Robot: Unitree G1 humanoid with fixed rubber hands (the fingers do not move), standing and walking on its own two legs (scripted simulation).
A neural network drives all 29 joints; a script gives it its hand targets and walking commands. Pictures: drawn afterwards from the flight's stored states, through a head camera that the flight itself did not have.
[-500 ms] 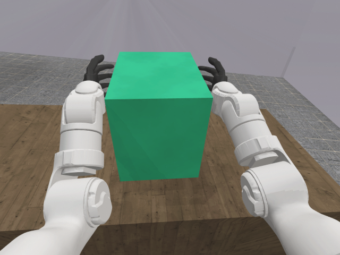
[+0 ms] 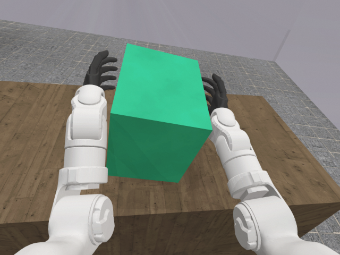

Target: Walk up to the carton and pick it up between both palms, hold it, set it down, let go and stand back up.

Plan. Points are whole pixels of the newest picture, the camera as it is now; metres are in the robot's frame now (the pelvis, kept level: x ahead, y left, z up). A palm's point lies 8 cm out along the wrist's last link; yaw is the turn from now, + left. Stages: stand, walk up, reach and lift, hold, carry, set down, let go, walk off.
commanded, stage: set down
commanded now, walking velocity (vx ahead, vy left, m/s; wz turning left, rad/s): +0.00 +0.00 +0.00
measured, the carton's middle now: (153, 115) +0.41 +0.00 +0.15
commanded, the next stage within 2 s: none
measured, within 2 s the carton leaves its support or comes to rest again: neither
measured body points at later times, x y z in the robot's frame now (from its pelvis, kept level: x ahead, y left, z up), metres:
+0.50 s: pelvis +0.00 +0.00 +0.00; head -0.03 +0.05 +0.45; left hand +0.43 +0.14 +0.22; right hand +0.39 -0.14 +0.19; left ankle +0.05 +0.10 -0.75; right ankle -0.03 -0.12 -0.75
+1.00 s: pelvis +0.01 +0.01 +0.00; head -0.02 +0.05 +0.45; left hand +0.45 +0.13 +0.19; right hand +0.40 -0.15 +0.17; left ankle +0.05 +0.10 -0.75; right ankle -0.03 -0.12 -0.75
